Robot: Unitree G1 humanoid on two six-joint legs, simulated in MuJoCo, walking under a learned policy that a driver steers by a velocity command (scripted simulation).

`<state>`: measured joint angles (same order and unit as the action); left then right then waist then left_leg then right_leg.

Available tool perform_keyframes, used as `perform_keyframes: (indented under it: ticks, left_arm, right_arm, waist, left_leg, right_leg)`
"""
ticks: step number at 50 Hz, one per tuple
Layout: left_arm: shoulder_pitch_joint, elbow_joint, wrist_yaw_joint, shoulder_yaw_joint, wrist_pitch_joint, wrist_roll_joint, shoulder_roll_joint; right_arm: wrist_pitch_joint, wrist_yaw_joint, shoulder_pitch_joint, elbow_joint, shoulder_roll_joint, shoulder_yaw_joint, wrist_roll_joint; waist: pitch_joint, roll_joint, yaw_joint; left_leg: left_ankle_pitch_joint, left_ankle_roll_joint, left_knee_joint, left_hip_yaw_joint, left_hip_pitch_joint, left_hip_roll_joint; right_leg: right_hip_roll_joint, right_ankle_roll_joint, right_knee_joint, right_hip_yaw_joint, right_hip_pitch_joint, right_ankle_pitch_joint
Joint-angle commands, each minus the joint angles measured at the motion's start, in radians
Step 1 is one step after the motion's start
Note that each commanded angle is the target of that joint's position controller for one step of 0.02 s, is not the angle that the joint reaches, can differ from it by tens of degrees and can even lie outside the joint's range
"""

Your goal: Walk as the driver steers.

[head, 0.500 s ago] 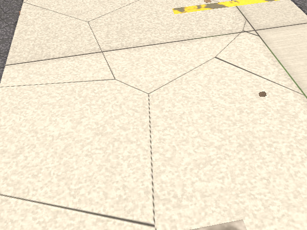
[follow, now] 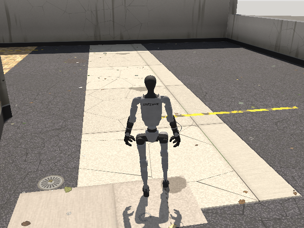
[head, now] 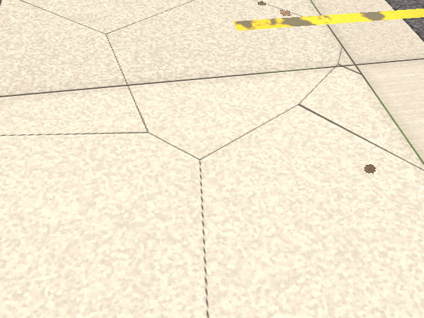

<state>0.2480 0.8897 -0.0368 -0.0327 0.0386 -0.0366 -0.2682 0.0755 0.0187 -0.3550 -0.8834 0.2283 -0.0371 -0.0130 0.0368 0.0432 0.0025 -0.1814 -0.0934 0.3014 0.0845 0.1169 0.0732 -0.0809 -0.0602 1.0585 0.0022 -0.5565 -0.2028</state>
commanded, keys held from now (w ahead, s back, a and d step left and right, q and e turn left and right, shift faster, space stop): w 0.36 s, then w+q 0.26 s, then q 0.38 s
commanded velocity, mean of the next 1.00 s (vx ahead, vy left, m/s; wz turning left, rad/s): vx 0.40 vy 0.00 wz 0.25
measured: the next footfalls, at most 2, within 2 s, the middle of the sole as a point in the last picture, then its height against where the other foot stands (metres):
right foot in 0.30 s outside the picture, level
left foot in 0.82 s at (185, 285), level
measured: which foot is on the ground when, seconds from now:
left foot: down 0.00-0.30, up 0.32-0.80, down 0.82-1.00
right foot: up 0.00-0.28, down 0.30-0.84, up 0.86-1.00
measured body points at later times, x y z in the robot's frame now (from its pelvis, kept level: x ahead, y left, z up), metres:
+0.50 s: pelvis +0.29 -0.04 +0.00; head +0.31 -0.05 +0.45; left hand +0.33 +0.22 -0.14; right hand +0.34 -0.30 -0.15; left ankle +0.25 +0.10 -0.66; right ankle +0.31 -0.10 -0.75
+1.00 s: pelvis +0.49 +0.02 -0.02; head +0.54 +0.04 +0.43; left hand +0.51 +0.29 -0.16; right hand +0.67 -0.21 -0.14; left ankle +0.57 +0.08 -0.75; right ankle +0.50 -0.14 -0.66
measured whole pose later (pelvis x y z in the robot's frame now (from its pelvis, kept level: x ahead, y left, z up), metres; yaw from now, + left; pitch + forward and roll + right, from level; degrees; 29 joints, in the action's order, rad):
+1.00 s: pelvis +0.49 +0.02 -0.02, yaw +18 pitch +0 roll -1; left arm 0.17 0.87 0.03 -0.04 0.01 -0.03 -0.23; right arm 0.01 0.00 -0.18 -0.86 0.25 -0.07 -0.01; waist 0.11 0.01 0.01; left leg -0.10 -0.14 0.47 0.03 0.37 0.12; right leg -0.05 0.03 1.21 0.01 -0.50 -0.42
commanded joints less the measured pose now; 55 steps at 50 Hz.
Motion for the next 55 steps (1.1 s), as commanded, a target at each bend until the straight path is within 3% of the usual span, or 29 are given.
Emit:
perform_keyframes:
  ticks: [1,6,11,13,14,15,16,17,18,19,20,22,24,27,31,33,36,39,40,41,42,43,44,45,46,47,48,50,55]
  left_arm:
    - [-0.042,-0.055,-0.006,-0.008,-0.003,-0.003,-0.044]
    - [-0.233,-0.111,-0.010,0.010,0.006,0.005,-0.008]
    - [-0.303,-0.140,-0.002,0.007,0.015,0.007,-0.027]
    - [-0.217,-0.115,0.009,-0.004,0.022,0.007,-0.046]
    - [-0.101,-0.078,0.018,-0.015,0.029,0.006,-0.065]
    - [0.069,-0.024,0.029,-0.030,0.039,-0.005,-0.093]
    - [0.231,0.003,0.044,-0.055,0.043,-0.031,-0.182]
    - [0.240,0.011,0.039,-0.072,0.034,-0.026,-0.238]
    - [0.159,0.007,0.031,-0.063,0.027,0.015,-0.178]
    - [0.064,-0.007,0.030,-0.048,0.031,0.022,-0.121]
    - [0.015,-0.010,0.027,-0.037,0.039,0.016,-0.071]
    - [0.003,0.012,0.035,-0.021,0.053,0.017,-0.023]
    - [0.047,0.037,0.035,-0.023,0.073,0.020,-0.032]
    - [0.084,0.056,0.037,-0.028,0.085,0.020,-0.055]
    - [0.117,0.072,0.041,-0.022,0.084,0.021,-0.045]
    - [0.126,0.079,0.051,-0.018,0.082,0.026,-0.047]
    - [0.172,0.099,0.067,-0.018,0.070,0.025,-0.061]
    - [0.133,0.090,0.086,-0.032,0.050,0.024,-0.096]
    - [0.121,0.082,0.088,-0.036,0.041,0.025,-0.103]
    - [0.107,0.071,0.083,-0.041,0.035,0.033,-0.111]
    - [0.173,0.029,0.076,-0.026,0.035,0.029,-0.033]
    - [0.227,0.000,0.073,-0.026,0.022,0.053,-0.030]
    - [0.165,0.000,0.070,-0.030,0.013,0.026,-0.064]
    - [0.087,-0.021,0.066,-0.029,0.013,0.026,-0.055]
    - [0.049,-0.027,0.067,-0.031,0.010,0.017,-0.054]
    - [0.045,-0.036,0.068,-0.034,-0.006,0.002,-0.057]
    - [0.067,-0.032,0.068,-0.034,-0.028,-0.005,-0.048]
    - [0.082,-0.036,0.069,-0.031,-0.052,0.000,-0.029]
    - [-0.021,-0.084,0.073,-0.040,-0.075,0.001,-0.056]
  right_arm:
    - [0.022,-0.003,-0.038,0.016,0.109,-0.021,0.007]
    - [0.025,-0.010,-0.113,-0.036,0.110,-0.016,0.008]
    - [0.016,-0.027,-0.154,-0.083,0.126,-0.015,-0.005]
    - [0.012,-0.034,-0.126,-0.089,0.142,-0.018,-0.012]
    - [0.007,-0.033,-0.116,-0.093,0.151,-0.020,-0.015]
    - [0.003,-0.032,-0.107,-0.091,0.148,-0.018,-0.010]
    - [0.007,-0.026,-0.122,-0.053,0.099,-0.002,0.010]
    - [0.005,-0.019,-0.231,-0.055,0.030,0.006,0.030]
    - [0.001,-0.027,-0.133,-0.055,0.130,-0.020,0.006]
    - [0.008,-0.023,-0.066,-0.034,0.117,-0.020,0.009]
    - [0.009,-0.021,-0.036,-0.035,0.097,-0.016,0.010]
    - [-0.019,-0.009,-0.057,-0.052,0.070,-0.015,-0.015]
    - [-0.041,0.004,-0.051,-0.051,0.049,-0.015,-0.019]
    - [-0.055,0.015,0.056,-0.016,0.049,-0.017,-0.017]
    - [-0.049,0.023,0.205,0.037,0.035,-0.009,-0.011]
    - [-0.043,0.025,0.267,0.060,0.014,0.002,-0.014]
    - [-0.038,0.024,0.296,0.076,0.011,0.007,-0.021]
    - [-0.032,0.017,0.149,0.042,0.056,-0.011,-0.033]
    - [-0.023,0.013,0.056,0.016,0.081,-0.024,-0.038]
    - [-0.010,0.005,-0.038,-0.008,0.118,-0.041,-0.047]
    - [-0.005,-0.005,-0.054,-0.003,0.233,-0.070,-0.044]
    - [-0.022,-0.008,-0.064,0.021,0.286,-0.088,-0.005]
    - [-0.045,-0.017,-0.014,0.047,0.257,-0.087,0.020]
    - [-0.057,-0.024,0.073,0.064,0.195,-0.072,0.021]
    - [-0.064,-0.027,0.119,0.065,0.145,-0.058,0.019]
    - [-0.069,-0.032,0.133,0.067,0.121,-0.052,0.022]
    - [-0.069,-0.032,0.138,0.067,0.113,-0.049,0.015]
    - [-0.061,-0.025,0.135,0.072,0.143,-0.057,0.002]
    - [-0.076,-0.026,0.114,0.089,0.179,-0.072,0.000]
  waist:
    - [0.060,-0.094,-0.009]
    - [0.071,-0.096,0.034]
    - [0.075,-0.097,0.037]
    - [0.024,-0.116,-0.009]
    - [-0.040,-0.118,-0.057]
    - [-0.133,-0.096,-0.128]
    - [-0.269,0.014,-0.165]
    - [-0.363,0.199,-0.101]
    - [-0.262,0.034,-0.093]
    - [-0.124,0.009,-0.059]
    - [-0.064,-0.024,-0.034]
    - [-0.020,0.003,0.013]
    - [-0.013,0.008,0.026]
    - [0.033,0.006,0.021]
    - [0.063,0.008,-0.004]
    - [0.077,0.005,-0.013]
    - [0.050,0.026,-0.030]
    - [-0.029,0.069,0.033]
    - [-0.082,0.057,0.069]
    - [-0.136,0.000,0.124]
    - [-0.241,-0.193,0.069]
    - [-0.420,-0.259,0.059]
    - [-0.377,-0.089,0.064]
    - [-0.225,-0.068,0.049]
    - [-0.120,-0.024,0.018]
    - [-0.084,-0.035,-0.004]
    - [-0.088,-0.050,-0.018]
    - [-0.118,-0.059,-0.030]
    - [-0.120,-0.116,0.004]
  left_leg:
    - [0.152,-0.119,-0.218,-0.198,-0.002,-0.258]
    - [0.331,-0.097,-0.196,-0.123,-0.051,-0.231]
    - [0.532,-0.092,-0.123,-0.126,-0.216,-0.287]
    - [0.790,-0.070,0.005,-0.109,-0.251,-0.289]
    - [0.882,-0.058,0.147,-0.096,-0.251,-0.275]
    - [0.801,-0.040,0.352,-0.065,-0.155,-0.241]
    - [0.448,-0.015,0.672,-0.022,0.097,-0.176]
    - [-0.353,0.015,0.994,-0.039,0.416,0.017]
    - [-0.298,-0.005,1.042,-0.159,0.500,-0.040]
    - [-0.200,-0.009,1.000,-0.161,0.510,-0.084]
    - [-0.144,-0.010,0.943,-0.155,0.474,-0.118]
    - [-0.109,0.009,0.872,-0.152,0.388,-0.146]
    - [-0.084,0.021,0.852,-0.143,0.382,-0.147]
    - [0.022,0.037,0.789,-0.132,0.492,-0.167]
    - [0.167,0.049,0.581,-0.084,0.536,-0.161]
    - [0.214,0.047,0.446,-0.023,0.485,-0.141]
    - [0.201,0.024,0.339,0.045,0.422,-0.095]
    - [0.077,-0.031,0.299,0.062,0.281,-0.022]
    - [0.094,-0.055,0.239,0.046,0.184,-0.001]
    - [0.275,-0.088,0.123,-0.003,0.043,-0.025]
    - [0.885,-0.170,0.266,-0.277,-0.222,-0.299]
    - [1.117,-0.375,0.213,-0.638,-0.423,-0.491]
    - [0.902,-0.355,0.148,-0.550,-0.319,-0.450]
    - [0.721,-0.321,0.090,-0.479,-0.162,-0.403]
    - [0.629,-0.266,0.043,-0.423,-0.035,-0.342]
    - [0.585,-0.230,0.021,-0.378,0.051,-0.297]
    - [0.554,-0.205,0.008,-0.351,0.104,-0.265]
    - [0.541,-0.184,0.008,-0.333,0.135,-0.231]
    - [0.180,-0.133,-0.031,-0.404,0.125,-0.197]
  right_leg:
    - [-0.038,0.027,-0.073,-0.012,-0.131,0.104]
    - [0.001,0.037,-0.356,-0.067,-0.084,0.248]
    - [0.041,-0.013,-0.487,-0.077,-0.047,0.175]
    - [0.092,-0.048,-0.521,-0.093,0.085,0.079]
    - [0.126,-0.071,-0.554,-0.104,0.214,0.050]
    - [0.107,-0.104,-0.599,-0.082,0.445,0.086]
    - [-0.132,-0.172,-0.606,0.196,0.732,-0.027]
    - [-0.367,-0.308,-0.714,0.670,0.916,-0.015]
    - [-0.302,-0.272,-0.752,0.630,0.827,-0.051]
    - [-0.274,-0.235,-0.785,0.453,0.672,-0.012]
    - [-0.229,-0.197,-0.826,0.348,0.562,0.064]
    - [-0.165,-0.137,-0.877,0.196,0.430,0.142]
    - [-0.157,-0.129,-0.909,0.130,0.401,0.200]
    - [-0.143,-0.114,-0.953,0.032,0.411,0.216]
    - [-0.107,-0.087,-0.952,-0.085,0.445,0.311]
    - [-0.103,-0.075,-0.905,-0.150,0.455,0.522]
    - [-0.118,-0.058,-0.799,-0.194,0.544,0.732]
    - [-0.134,-0.041,-0.556,-0.213,0.595,0.950]
    - [-0.130,-0.033,-0.396,-0.211,0.582,0.891]
    - [-0.092,0.000,-0.160,-0.226,0.505,0.668]
    - [0.009,0.037,0.164,-0.228,0.239,-0.122]
    - [0.156,0.066,0.429,-0.072,0.006,-0.479]
    - [0.079,0.066,0.423,0.025,-0.034,-0.374]
    - [0.051,0.071,0.369,0.022,-0.056,-0.292]
    - [0.024,0.078,0.283,0.025,-0.044,-0.247]
    - [0.010,0.086,0.213,0.030,-0.003,-0.225]
    - [0.012,0.092,0.175,0.026,0.048,-0.207]
    - [0.029,0.101,0.127,0.021,0.080,-0.180]
    - [0.030,0.119,0.004,0.046,0.010,-0.118]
